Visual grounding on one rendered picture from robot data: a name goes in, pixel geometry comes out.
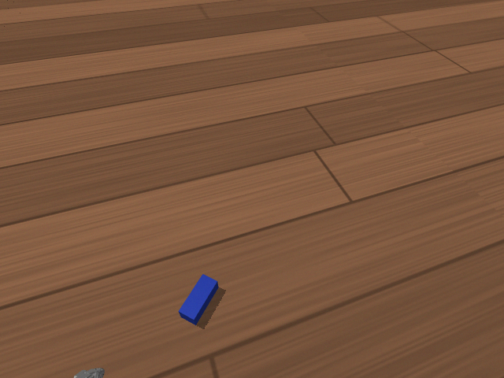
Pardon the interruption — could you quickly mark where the carton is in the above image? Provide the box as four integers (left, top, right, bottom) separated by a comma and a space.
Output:
179, 274, 218, 325

